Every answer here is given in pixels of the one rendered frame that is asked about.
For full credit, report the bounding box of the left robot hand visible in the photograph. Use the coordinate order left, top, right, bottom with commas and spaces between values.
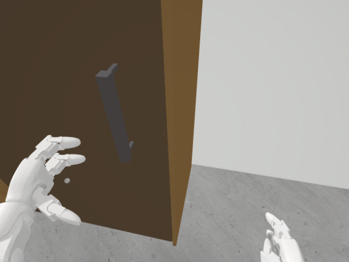
5, 135, 86, 225

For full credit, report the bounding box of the handle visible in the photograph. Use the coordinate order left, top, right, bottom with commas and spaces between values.
95, 63, 134, 163

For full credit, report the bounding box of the right robot hand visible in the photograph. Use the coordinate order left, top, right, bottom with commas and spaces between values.
261, 212, 304, 262

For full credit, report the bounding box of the robot left forearm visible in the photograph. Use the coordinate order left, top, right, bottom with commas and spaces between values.
0, 201, 35, 262

